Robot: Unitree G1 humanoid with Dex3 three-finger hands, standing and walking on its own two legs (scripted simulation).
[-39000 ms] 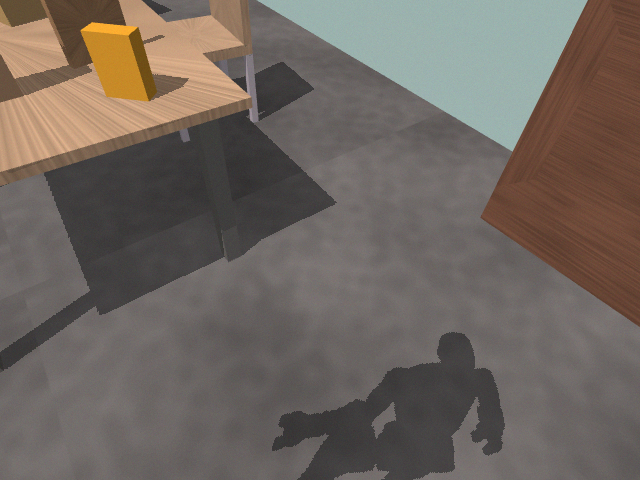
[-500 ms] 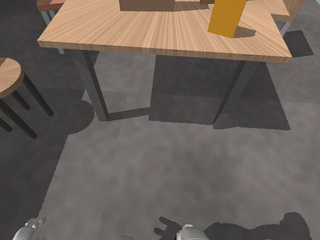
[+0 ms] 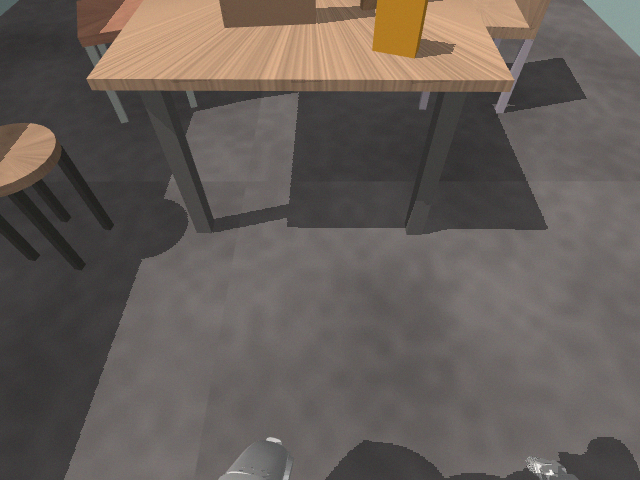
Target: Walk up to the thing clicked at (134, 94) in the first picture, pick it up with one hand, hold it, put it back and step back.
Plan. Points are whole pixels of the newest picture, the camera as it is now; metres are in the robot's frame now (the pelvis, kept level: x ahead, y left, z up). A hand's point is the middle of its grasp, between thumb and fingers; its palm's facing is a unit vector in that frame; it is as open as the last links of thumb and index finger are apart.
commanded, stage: step back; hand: right
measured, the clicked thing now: (400, 17) +1.13 -0.16 +0.04
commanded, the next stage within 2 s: stand in 1.06 s
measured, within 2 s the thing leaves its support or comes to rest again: neither
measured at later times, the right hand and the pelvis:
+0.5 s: hand out of the picture +0.05 -0.25 -0.15, palm faces -0.11 +0.93 -0.35, open 7.4 cm; pelvis -0.04 +0.00 +0.00, yaw +5 degrees
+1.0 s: hand out of the picture +0.13 -0.20 -0.14, palm faces -0.10 +0.94 -0.32, open 7.4 cm; pelvis +0.00 +0.03 +0.01, yaw +4 degrees
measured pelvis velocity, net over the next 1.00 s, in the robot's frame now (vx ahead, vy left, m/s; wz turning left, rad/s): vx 0.00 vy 0.03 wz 0.07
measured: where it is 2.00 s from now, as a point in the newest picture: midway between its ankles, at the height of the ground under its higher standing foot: outside the picture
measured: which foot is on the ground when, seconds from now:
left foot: up 0.00-0.16, down 0.18-1.00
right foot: down 0.00-1.00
